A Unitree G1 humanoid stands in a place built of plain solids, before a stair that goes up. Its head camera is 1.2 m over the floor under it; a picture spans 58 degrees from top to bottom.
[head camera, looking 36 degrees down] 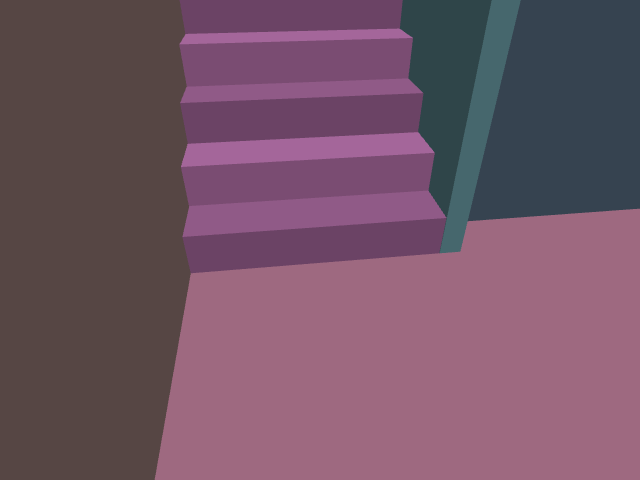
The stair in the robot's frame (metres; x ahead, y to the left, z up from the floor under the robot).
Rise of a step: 0.19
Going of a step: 0.24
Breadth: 1.10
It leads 7 degrees to the left of straight ahead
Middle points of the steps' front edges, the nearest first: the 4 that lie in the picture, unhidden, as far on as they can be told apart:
1.48 0.01 0.19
1.71 0.04 0.38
1.95 0.07 0.57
2.19 0.10 0.76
